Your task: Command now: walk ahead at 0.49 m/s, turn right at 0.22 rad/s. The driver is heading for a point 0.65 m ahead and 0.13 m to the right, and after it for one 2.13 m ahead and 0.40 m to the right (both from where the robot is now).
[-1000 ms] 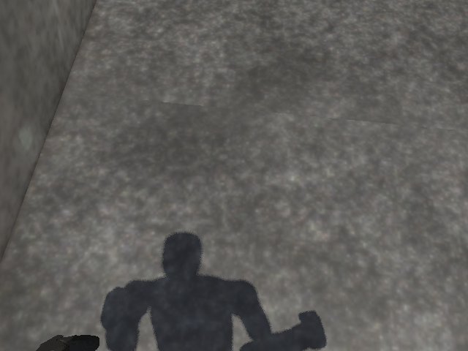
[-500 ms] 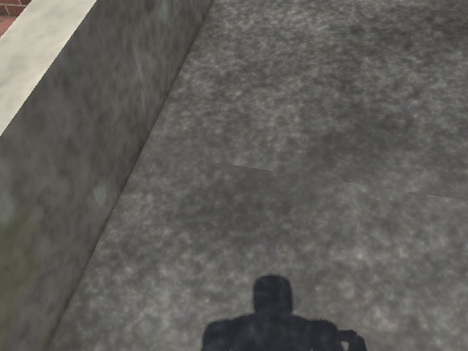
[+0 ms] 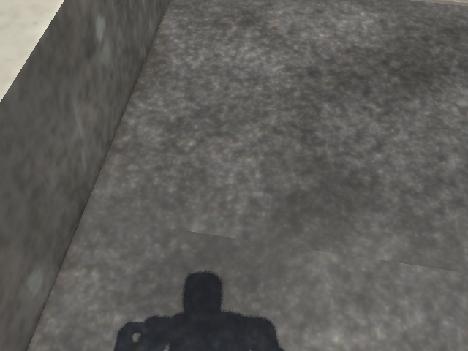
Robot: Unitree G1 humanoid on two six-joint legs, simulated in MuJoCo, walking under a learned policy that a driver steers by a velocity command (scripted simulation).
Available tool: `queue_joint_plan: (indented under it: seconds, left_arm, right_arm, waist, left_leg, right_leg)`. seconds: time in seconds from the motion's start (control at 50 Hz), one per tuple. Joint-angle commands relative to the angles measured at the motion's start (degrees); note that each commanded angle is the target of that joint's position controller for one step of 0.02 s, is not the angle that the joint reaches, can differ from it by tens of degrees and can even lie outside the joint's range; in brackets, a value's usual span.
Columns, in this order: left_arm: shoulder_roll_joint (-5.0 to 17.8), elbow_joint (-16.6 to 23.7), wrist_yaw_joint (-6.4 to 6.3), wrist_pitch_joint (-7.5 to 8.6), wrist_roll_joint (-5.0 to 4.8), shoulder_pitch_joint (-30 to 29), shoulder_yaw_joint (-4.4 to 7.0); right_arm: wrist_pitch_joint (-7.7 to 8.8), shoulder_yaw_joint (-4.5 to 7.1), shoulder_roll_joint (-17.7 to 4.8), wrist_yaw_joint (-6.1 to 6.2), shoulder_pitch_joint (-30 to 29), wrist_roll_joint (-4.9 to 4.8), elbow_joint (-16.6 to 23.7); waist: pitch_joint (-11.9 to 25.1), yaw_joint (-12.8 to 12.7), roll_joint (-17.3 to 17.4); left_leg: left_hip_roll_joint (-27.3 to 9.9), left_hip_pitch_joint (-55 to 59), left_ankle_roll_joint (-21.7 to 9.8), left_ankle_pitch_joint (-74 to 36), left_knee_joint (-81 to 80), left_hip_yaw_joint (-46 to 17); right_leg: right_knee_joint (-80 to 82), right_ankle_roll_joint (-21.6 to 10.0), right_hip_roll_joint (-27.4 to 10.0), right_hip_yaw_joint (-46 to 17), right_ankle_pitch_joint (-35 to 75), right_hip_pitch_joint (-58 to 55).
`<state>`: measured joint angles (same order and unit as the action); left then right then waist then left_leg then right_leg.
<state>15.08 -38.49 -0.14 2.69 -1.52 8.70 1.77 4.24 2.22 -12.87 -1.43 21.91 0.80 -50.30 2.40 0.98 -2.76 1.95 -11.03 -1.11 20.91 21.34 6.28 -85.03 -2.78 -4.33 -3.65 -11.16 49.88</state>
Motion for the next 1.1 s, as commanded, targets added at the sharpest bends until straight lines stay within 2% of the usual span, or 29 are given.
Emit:
queue_joint_plan:
  seconds: [0.02,0.08,0.14,0.18,0.24,0.26,0.28,0.3,0.32,0.34,0.36,0.4,0.42,0.44,0.5,0.58,0.64,0.7,0.74,0.78,0.8,0.82,0.84,0.86,0.9,0.96,1.0,1.06,1.1]
  left_arm:
    - [-0.22,2.96,0.09,-0.92,1.0,3.31,-0.81]
    - [0.37,5.16,0.75,-0.7,1.03,-3.34,-0.92]
    - [-1.89,8.47,1.99,-0.41,0.39,-12.05,-1.82]
    - [-3.31,10.16,3.09,-0.22,0.28,-14.62,-2.39]
    - [-0.73,10.79,3.99,-0.59,0.74,-10.76,-1.2]
    - [1.54,10.36,4.03,-0.85,0.38,-6.01,0.02]
    - [4.9,7.98,3.86,-1.05,-0.18,3.93,1.88]
    - [9.93,5.27,2.95,-1.72,-0.47,13.42,4.27]
    - [15.72,3.88,2.01,-2.12,-1.24,15.03,5.21]
    - [13.25,3.9,0.98,-1.74,-0.19,20.21,4.71]
    - [10.1,2.59,0.5,-0.56,1.36,17.86,3.91]
    - [5.9,3.21,0.88,0.9,1.96,10.24,2.5]
    - [3.81,3.6,1.18,1.32,2.34,7.34,1.82]
    - [1.66,3.19,1.64,1.4,2.06,7.19,1.18]
    - [3.34,1.79,0.92,1.33,1.38,7.62,1.22]
    - [3.06,-1.05,-0.44,0.8,1.61,13.26,0.78]
    - [4.35,-2.68,-1.18,0.38,1.2,18.26,1.07]
    - [6.08,-3.67,-1.56,-0.52,1.11,19.59,1.35]
    - [6.9,-3.53,-1.53,-0.95,1.41,17.31,1.25]
    - [7.6,-2.87,-1.89,-1.18,1.35,13.91,1.15]
    - [6.1,-0.82,-1.98,-0.64,2.71,13.63,0.51]
    - [-0.16,-1.91,-1.47,0.12,3.17,21.86,-0.74]
    - [3.09,-3.0,-0.13,0.64,1.58,20.41,0.09]
    - [6.14,-1.6,0.32,0.8,0.18,13.72,1.42]
    - [4.72,1.58,-0.02,-0.34,1.35,6.29,0.89]
    - [1.73,0.18,-0.35,-1.94,0.97,11.59,0.75]
    - [0.43,0.45,-0.9,-2.38,1.37,10.86,0.39]
    - [-2.11,1.88,-1.1,-2.73,2.15,4.56,-1.04]
    - [-0.38,2.03,-1.11,-3.34,2.0,2.6,-0.63]
  right_arm:
    - [1.86,-0.14,-3.92,0.75,-6.41,0.53,3.51]
    - [1.58,0.13,-6.29,1.97,-2.67,0.64,2.27]
    - [0.1,0.47,-7.98,2.68,2.59,0.06,0.79]
    - [-1.29,0.69,-8.8,2.97,3.58,-0.36,0.4]
    - [-2.46,0.98,-11.12,3.21,1.76,-0.49,1.35]
    - [-2.76,1.28,-12.6,3.46,0.76,-0.43,1.75]
    - [-2.96,1.43,-13.57,3.59,-1.59,-0.99,2.62]
    - [-2.21,1.21,-13.23,4.01,-2.49,-0.93,4.7]
    - [-0.2,-1.86,-2.08,2.36,1.88,2.03,8.14]
    - [2.68,-0.81,-6.4,0.78,-5.77,0.16,9.63]
    - [4.18,0.37,-8.52,0.4,-13.18,-2.87,11.41]
    - [4.93,-0.69,-5.71,1.19,-14.57,-1.28,12.96]
    - [4.21,-0.39,-5.6,1.22,-11.1,-1.14,12.95]
    - [3.34,-0.31,-5.18,0.98,-10.76,-1.09,13.09]
    - [1.28,-0.86,-3.1,0.71,-10.84,-0.22,14.27]
    - [0.84,-1.65,-2.26,1.18,-19.93,0.51,17.68]
    - [1.07,-2.52,-0.18,0.97,-29.74,-0.66,20.32]
    - [1.65,-2.25,-0.91,-0.38,-32.95,-1.74,21.5]
    - [1.88,-0.99,-3.24,-0.7,-27.71,-1.44,20.49]
    - [1.52,1.08,-7.66,-0.26,-14.15,-0.64,17.42]
    - [1.36,2.51,-12.69,0.11,-3.51,0.66,15.26]
    - [0.66,3.48,-14.75,0.17,2.49,0.75,12.58]
    - [-0.13,2.94,-11.6,1.05,3.86,-0.01,11.97]
    - [-0.07,2.14,-8.99,2.02,-3.78,-0.5,12.73]
    - [0.38,0.31,-4.24,2.47,-10.67,-0.51,12.46]
    - [1.2,-0.39,-1.65,1.78,-13.35,-0.14,10.88]
    - [1.13,-0.09,-3.04,1.88,-13.69,0.07,9.83]
    - [-0.59,0.8,-6.55,2.76,-12.82,0.27,9.11]
    - [-1.95,1.38,-8.51,2.87,-9.72,-0.22,8.16]
  waist:
    - [-5.64,-4.45,5.75]
    - [-3.81,-1.21,4.81]
    - [-5.18,3.43,4.31]
    - [-6.24,4.07,5.74]
    - [-1.47,-0.08,12.79]
    - [2.0,-3.47,15.24]
    - [7.38,-9.27,14.68]
    - [12.35,-13.2,10.85]
    - [18.45,-5.66,-10.45]
    - [26.21,-10.72,-7.06]
    - [11.44,-10.12,-1.42]
    - [2.17,-3.69,6.95]
    - [1.49,-0.12,5.08]
    - [0.54,0.57,3.35]
    - [-1.23,2.7,1.96]
    - [-2.36,-0.95,-0.47]
    - [-2.8,-5.39,-1.95]
    - [-2.93,-6.06,-4.82]
    - [0.23,-2.38,-8.2]
    - [8.17,5.29,-10.23]
    - [17.98,8.04,-2.62]
    - [27.77,4.38,18.06]
    - [28.15,6.69,20.02]
    - [13.2,4.98,11.82]
    - [2.99,0.09,2.76]
    - [1.24,-4.29,6.8]
    - [0.5,-5.2,6.89]
    - [2.79,-2.74,9.93]
    - [4.0,-0.59,10.07]
  left_leg:
    - [-12.96,-10.29,-8.71,-10.57,-13.71,-5.06]
    - [-13.67,-1.39,-8.02,-15.82,-14.29,-2.07]
    - [-18.11,11.79,-7.86,-19.77,-14.56,-2.72]
    - [-20.23,18.52,-7.53,-26.61,-13.1,-1.37]
    - [-19.24,17.93,-6.43,-66.76,-2.24,4.37]
    - [-19.38,18.34,-5.98,-79.4,5.29,4.79]
    - [-17.66,15.41,-4.57,-79.84,16.2,5.69]
    - [-15.59,0.44,-2.17,-59.76,30.25,4.31]
    - [-4.6,-26.01,1.23,6.86,50.27,0.14]
    - [0.25,-35.16,1.01,8.56,60.93,-13.59]
    - [-2.27,-42.43,0.44,3.39,65.81,-13.79]
    - [-6.45,-37.98,-0.35,-3.52,62.65,-12.08]
    - [-7.93,-33.54,-0.4,-6.19,61.84,-12.62]
    - [-8.38,-31.4,-0.81,-6.19,62.69,-11.46]
    - [-8.35,-37.09,1.53,-8.43,63.41,-8.25]
    - [-8.06,-38.03,4.3,-16.59,50.27,-4.49]
    - [-5.91,-35.38,4.6,-17.07,33.54,-2.08]
    - [-3.83,-35.65,2.33,-11.34,24.7,-0.15]
    - [-0.49,-27.02,-0.77,-6.04,22.28,1.66]
    - [1.22,-7.85,-4.37,-11.74,15.62,0.29]
    - [-8.95,14.93,-9.03,-24.06,16.73,-11.22]
    - [-23.9,36.15,-18.55,-27.43,10.95,-36.25]
    - [-26.78,33.37,-21.56,-18.28,-0.81,-53.47]
    - [-25.13,21.18,-19.07,-16.13,-1.22,-43.94]
    - [-18.81,3.06,-14.0,-21.25,-3.39,-25.85]
    - [-12.51,-7.17,-12.29,-26.92,-6.21,-12.29]
    - [-11.29,-9.26,-12.67,-32.0,-6.51,-7.68]
    - [-11.01,-7.2,-12.42,-31.11,-5.56,-5.65]
    - [-13.26,-4.56,-12.47,-21.69,-4.02,-8.26]
  right_leg:
    - [2.63,2.08,-0.19,-2.5,7.34,1.41]
    - [13.77,3.07,-0.65,1.5,11.15,2.62]
    - [23.17,1.73,-1.29,5.19,5.35,7.24]
    - [27.19,0.04,-1.06,7.68,-0.88,8.55]
    - [31.55,-3.6,5.11,15.52,-13.12,-8.2]
    - [34.63,-5.19,7.96,16.22,-15.15,-15.46]
    - [44.38,-7.11,10.53,15.08,-8.38,-30.25]
    - [48.67,-8.98,6.31,2.7,-5.16,-51.27]
    - [53.69,-17.84,-9.62,-27.63,-13.02,-73.18]
    - [69.45,-21.91,-14.79,-52.26,-30.25,-75.52]
    - [71.79,-18.65,-14.21,-45.8,-25.55,-67.77]
    - [70.51,-15.14,-9.52,-29.55,-6.31,-48.96]
    - [70.7,-14.36,-6.36,-22.81,-1.16,-42.72]
    - [69.94,-13.18,-3.4,-16.73,3.64,-38.81]
    - [71.97,-13.16,-2.02,-12.65,3.38,-34.21]
    - [73.9,-11.22,-0.15,-8.03,6.42,-33.24]
    - [76.19,-10.5,-2.13,-8.55,9.49,-39.97]
    - [74.45,-10.31,-6.44,-9.92,17.28,-51.32]
    - [67.47,-8.26,-6.78,-7.84,42.48,-54.02]
    - [52.21,-4.86,-3.93,-5.17,64.75,-52.0]
    - [38.43,-2.63,-1.38,-5.8,47.25,-39.05]
    - [18.9,1.57,9.71,-5.71,-10.88,-19.82]
    - [4.89,3.3,12.93,-10.31,-21.63,-12.02]
    - [-1.63,3.97,9.8,-8.86,-18.24,-7.16]
    - [1.89,3.59,3.84,-3.49,-11.35,-10.96]
    - [8.81,4.12,2.48,-1.33,-8.23,-20.78]
    - [19.51,5.46,1.97,0.29,-7.97,-22.67]
    - [37.6,7.43,1.41,2.66,-8.44,-28.07]
    - [43.23,7.6,1.76,3.4,-7.13,-29.7]
